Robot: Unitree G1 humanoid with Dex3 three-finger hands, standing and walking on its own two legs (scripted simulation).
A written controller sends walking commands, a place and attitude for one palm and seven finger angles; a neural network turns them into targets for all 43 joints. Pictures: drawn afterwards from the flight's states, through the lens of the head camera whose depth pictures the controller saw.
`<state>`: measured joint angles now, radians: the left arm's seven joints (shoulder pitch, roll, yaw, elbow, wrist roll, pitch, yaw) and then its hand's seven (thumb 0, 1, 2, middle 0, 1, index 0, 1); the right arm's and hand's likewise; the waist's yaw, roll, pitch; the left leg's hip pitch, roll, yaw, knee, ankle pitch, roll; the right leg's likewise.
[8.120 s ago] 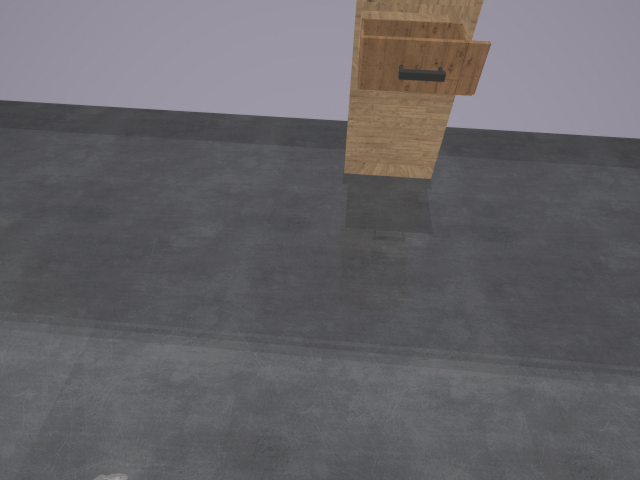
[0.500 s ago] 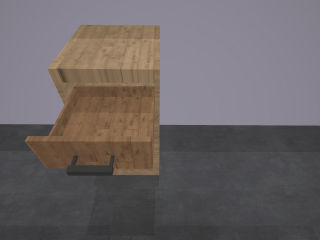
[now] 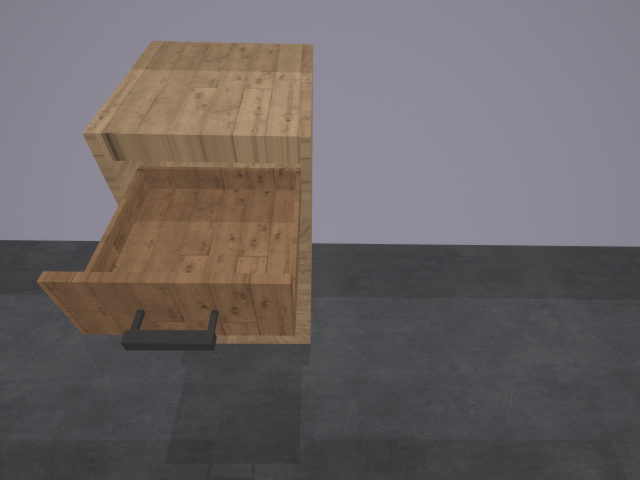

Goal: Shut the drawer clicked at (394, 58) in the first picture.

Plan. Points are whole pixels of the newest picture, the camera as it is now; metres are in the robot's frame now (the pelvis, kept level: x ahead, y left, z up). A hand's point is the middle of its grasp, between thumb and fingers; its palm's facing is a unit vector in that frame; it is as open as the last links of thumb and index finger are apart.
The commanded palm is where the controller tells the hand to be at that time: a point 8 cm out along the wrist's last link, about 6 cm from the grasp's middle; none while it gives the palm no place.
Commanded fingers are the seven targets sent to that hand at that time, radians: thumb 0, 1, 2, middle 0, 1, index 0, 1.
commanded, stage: look again from close up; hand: left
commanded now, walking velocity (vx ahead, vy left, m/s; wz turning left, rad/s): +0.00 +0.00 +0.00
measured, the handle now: (173, 328) +0.35 +0.26 -0.08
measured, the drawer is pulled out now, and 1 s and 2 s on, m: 0.30 0.29 0.29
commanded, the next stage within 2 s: raise the hand and make a fist in 0.42 s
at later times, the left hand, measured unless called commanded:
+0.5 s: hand out of the picture +0.05 +0.17 -0.17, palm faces +0.02 -0.99 -0.17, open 7.4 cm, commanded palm none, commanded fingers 0.00 0.90 0.90 -0.20 -0.30 -0.20 -0.30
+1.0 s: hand (183, 461) +0.16 +0.18 -0.05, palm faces +0.13 -0.99 -0.03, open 5.6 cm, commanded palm +0.15 +0.24 -0.04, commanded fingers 0.00 0.90 0.90 -0.70 -0.84 -0.70 -0.84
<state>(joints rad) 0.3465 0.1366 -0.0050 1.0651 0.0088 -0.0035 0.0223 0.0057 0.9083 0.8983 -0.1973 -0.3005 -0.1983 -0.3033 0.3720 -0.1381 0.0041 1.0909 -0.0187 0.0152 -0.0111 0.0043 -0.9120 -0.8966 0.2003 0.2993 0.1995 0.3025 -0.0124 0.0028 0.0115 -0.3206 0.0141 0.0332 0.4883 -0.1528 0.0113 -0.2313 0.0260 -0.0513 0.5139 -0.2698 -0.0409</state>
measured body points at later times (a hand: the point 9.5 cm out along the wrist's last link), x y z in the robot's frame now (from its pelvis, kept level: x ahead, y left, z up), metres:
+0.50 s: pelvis +0.06 +0.01 +0.01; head +0.07 +0.01 +0.46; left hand +0.05 +0.22 -0.16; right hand +0.06 -0.21 -0.15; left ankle +0.07 +0.11 -0.73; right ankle +0.01 -0.09 -0.73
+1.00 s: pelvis +0.02 -0.02 -0.10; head +0.06 -0.01 +0.35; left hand +0.15 +0.23 -0.05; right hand +0.29 -0.24 -0.12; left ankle +0.07 +0.11 -0.73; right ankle +0.01 -0.09 -0.73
